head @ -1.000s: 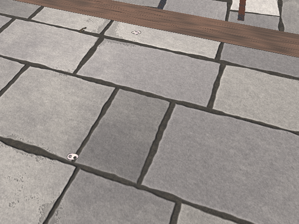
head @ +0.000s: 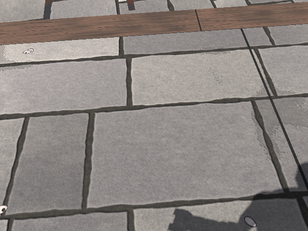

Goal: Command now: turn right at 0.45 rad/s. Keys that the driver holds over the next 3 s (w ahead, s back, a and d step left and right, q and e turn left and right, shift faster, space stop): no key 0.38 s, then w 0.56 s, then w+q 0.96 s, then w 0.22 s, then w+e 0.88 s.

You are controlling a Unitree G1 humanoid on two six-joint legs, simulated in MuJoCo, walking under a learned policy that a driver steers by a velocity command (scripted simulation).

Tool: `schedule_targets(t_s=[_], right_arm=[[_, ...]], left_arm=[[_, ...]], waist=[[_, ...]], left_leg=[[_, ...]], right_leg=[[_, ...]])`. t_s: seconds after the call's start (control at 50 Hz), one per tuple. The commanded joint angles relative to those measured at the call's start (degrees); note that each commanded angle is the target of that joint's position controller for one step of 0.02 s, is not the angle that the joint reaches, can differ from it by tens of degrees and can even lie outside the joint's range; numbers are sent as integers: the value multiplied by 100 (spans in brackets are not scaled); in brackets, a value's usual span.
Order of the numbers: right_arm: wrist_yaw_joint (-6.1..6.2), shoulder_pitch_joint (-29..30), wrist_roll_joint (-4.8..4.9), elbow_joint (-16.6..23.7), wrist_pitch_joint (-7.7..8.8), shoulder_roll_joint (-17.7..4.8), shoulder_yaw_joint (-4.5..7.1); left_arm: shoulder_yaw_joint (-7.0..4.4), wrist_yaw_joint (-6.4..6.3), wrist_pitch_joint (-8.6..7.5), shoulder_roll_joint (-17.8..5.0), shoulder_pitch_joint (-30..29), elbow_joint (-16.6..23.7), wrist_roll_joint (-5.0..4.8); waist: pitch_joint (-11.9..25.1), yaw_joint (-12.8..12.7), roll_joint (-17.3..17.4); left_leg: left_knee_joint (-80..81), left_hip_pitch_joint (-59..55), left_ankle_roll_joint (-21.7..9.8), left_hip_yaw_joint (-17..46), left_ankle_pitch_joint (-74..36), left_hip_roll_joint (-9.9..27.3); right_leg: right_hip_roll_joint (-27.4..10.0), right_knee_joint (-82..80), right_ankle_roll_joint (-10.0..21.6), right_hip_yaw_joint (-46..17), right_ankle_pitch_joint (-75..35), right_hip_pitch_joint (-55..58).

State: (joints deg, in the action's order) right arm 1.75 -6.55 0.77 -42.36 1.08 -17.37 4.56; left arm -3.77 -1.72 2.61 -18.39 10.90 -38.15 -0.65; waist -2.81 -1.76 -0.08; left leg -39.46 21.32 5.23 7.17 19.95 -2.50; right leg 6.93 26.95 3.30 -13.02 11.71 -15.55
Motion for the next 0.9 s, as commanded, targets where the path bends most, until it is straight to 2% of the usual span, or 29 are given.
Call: schedule_targets(t_s=[0.02, 0.06, 0.08, 0.1, 0.12, 0.14, 0.16, 0.2, 0.26, 0.3, 0.34, 0.38, 0.4, 0.42, 0.44, 0.48, 0.52, 0.54, 0.58, 0.62, 0.64, 0.66, 0.68, 0.7, 0.72, 0.74, 0.78, 0.84, 0.9], right_arm=[[-90, -84, 18, 335, 172, -571, 135], [-139, -331, -28, 234, 204, -550, 137], [-123, -292, -124, 299, 191, -785, 162], [-86, -50, -209, 444, 132, -1084, 172], [-122, -161, -336, 375, 131, -1004, 149], [-140, -74, -241, 396, 154, -865, 110], [-130, 79, -153, 382, 158, -713, 63], [-119, 205, -60, 346, 161, -490, -53], [-96, 62, -109, 200, 99, -451, -104], [-81, -50, -113, 143, 27, -594, -81], [-86, -198, -97, 70, -27, -717, -68], [-110, -187, -11, -11, -23, -643, -115], [-133, -380, -39, -79, 44, -536, -166], [-190, -461, -163, -75, 127, -457, -212], [-189, -432, -141, -97, 160, -301, -233], [-161, 140, -52, 24, 198, -381, -199], [-151, 265, 62, 146, 276, -329, -180], [-187, 266, 97, 176, 341, -350, -160], [-294, 129, 142, 140, 460, -331, -161], [-358, -522, 77, -210, 507, -317, -121], [-360, -974, 38, -416, 485, -397, -64], [-338, -1572, 51, -557, 471, -587, 1], [-346, -2082, 45, -610, 482, -1275, 155], [-384, -2028, -34, -584, 524, -1190, 116], [-354, -1641, -32, -504, 557, -874, 17], [-322, -1449, -46, -421, 563, -714, -27], [-284, -1287, -83, -367, 512, -609, -88], [-237, -1417, -44, -377, 437, -643, -110], [-173, -1518, -24, -431, 375, -795, -102]], left_arm=[[-237, -15, -14, -896, -211, 439, -28], [-175, -42, 18, -755, -253, 430, -91], [-107, -36, -1, -549, 22, 391, -15], [-45, -15, -44, -373, 525, 320, 117], [-183, -38, -79, -764, 264, 416, 67], [-287, -66, -84, -1074, 249, 319, 50], [-314, -77, -53, -1044, 214, 225, 28], [-239, -89, 41, -708, 281, 88, 44], [-97, -44, 4, -347, 58, 137, 14], [-14, -20, -39, -191, -136, 157, 21], [-45, -18, -61, -296, -71, 71, -27], [-52, -18, -78, -304, 233, -117, 17], [-49, -34, -80, -416, 308, -137, 80], [-97, -68, -67, -731, 414, -121, 108], [-164, -20, -55, -865, 479, -275, 87], [-119, 31, -137, -701, 650, -252, 112], [-126, 11, -281, -806, 796, -334, 38], [-113, -8, -349, -773, 830, -349, 25], [-109, -3, -404, -748, 720, -298, -45], [-97, 24, -390, -721, 343, -168, -94], [-60, 28, -398, -581, 298, -121, -41], [36, 44, -431, -277, 141, -10, 29], [120, 27, -511, 23, 101, 284, 18], [7, -15, -599, -345, 92, 355, -129], [-51, 18, -657, -504, 182, 280, -238], [-38, 67, -695, -462, 212, 185, -228], [-59, 154, -752, -394, 64, 143, -75], [12, 287, -754, -150, -155, 223, 4], [139, 344, -791, 106, -778, 478, -9]], waist=[[828, 62, -895], [812, 243, -744], [869, 93, -167], [776, -278, 1111], [565, -49, 1391], [452, -9, 907], [388, -35, 720], [340, -23, 711], [408, 92, 935], [500, 266, 1014], [565, 326, 1023], [507, 119, 875], [693, 138, 662], [841, 248, 91], [815, 289, -673], [121, -80, -924], [-621, -94, -1309], [-691, -72, -1393], [-580, 54, -1211], [-211, 436, -963], [23, 607, -797], [193, 852, -239], [389, 939, 1366], [123, 873, 1339], [-333, 637, 886], [-410, 552, 704], [-363, 463, 455], [-212, 506, 487], [-299, 656, 428]], left_leg=[[697, -202, -121, -121, -185, 29], [1970, -1013, -317, -201, -1424, 165], [2171, -1525, -583, 497, -2010, 883], [2091, -1810, -1153, 1462, -3578, 1839], [2212, -1311, -2027, 2184, -3375, 2384], [2236, -1195, -2112, 1999, -2796, 2254], [2175, -1192, -1885, 1572, -2405, 1913], [2089, -1215, -1695, 1077, -2367, 1557], [2026, -1427, -1674, 620, -2608, 1257], [1910, -1488, -1672, 570, -2803, 1231], [1804, -1562, -1700, 708, -2941, 1293], [1698, -1348, -1488, 623, -2932, 1179], [1766, -1055, -1214, 575, -2225, 1080], [1574, -651, -928, 243, -1334, 796], [1322, -643, -679, -491, -16, 145], [270, 17, -491, -929, 667, -123], [-197, 544, -635, -791, 706, 90], [-338, 778, -765, -633, 845, 256], [210, 560, -984, -654, 839, 356], [1228, -1161, -989, -994, -550, 80], [1194, -1955, -913, -948, -809, 30], [1535, -2628, -1053, -202, -425, 545], [2482, -3188, -1752, 2074, 678, 1781], [3011, -2958, -2319, 3418, 1379, 2458], [3012, -2759, -2265, 3036, 1537, 2405], [3016, -2706, -2090, 2441, 1232, 2129], [3066, -2619, -1817, 1526, -27, 1772], [3180, -2407, -1756, 603, -1585, 1435], [3243, -1991, -1686, 27, -2115, 1237]], right_leg=[[-1529, -305, 856, -1709, -2062, 911], [-1240, -52, 531, -1554, -1624, 619], [-894, 433, 217, -1183, -474, 217], [-19, 1419, -148, -311, 1889, -453], [109, 2424, -432, 84, 2782, -999], [-125, 3169, -587, 36, 2496, -1076], [-172, 3441, -692, 30, 2119, -1148], [-234, 3561, -889, 4, 1678, -1097], [-487, 2463, -994, 535, 1467, -768], [-650, 1525, -999, 877, 1529, -344], [-624, 720, -953, 1021, 1178, -3], [-603, -788, -768, 1088, -154, 701], [-774, -914, -619, 829, -627, 1311], [-1194, -470, -396, 497, -1217, 1749], [-1134, -318, -22, 450, 407, 1280], [-1603, -1193, 487, -550, 2841, 702], [-2181, -1694, 862, -1458, 3102, 349], [-2314, -1705, 917, -1553, 2784, 488], [-2230, -1621, 802, -1237, 2252, 628], [-1749, -1310, 528, -453, 1493, -86], [-1524, -908, 386, -137, 1167, -474], [-1158, 120, 127, 324, 904, -1006], [-440, 2027, -299, 1091, 1314, -1992], [-485, 3241, -333, 720, 2211, -2717], [-839, 3737, -195, 515, 1785, -3145], [-1031, 3816, -101, 626, 1269, -3239], [-1301, 3493, -81, 783, 541, -3174], [-1284, 2778, -309, 1160, -38, -2825], [-1140, 1479, -474, 1391, -775, -2315]])
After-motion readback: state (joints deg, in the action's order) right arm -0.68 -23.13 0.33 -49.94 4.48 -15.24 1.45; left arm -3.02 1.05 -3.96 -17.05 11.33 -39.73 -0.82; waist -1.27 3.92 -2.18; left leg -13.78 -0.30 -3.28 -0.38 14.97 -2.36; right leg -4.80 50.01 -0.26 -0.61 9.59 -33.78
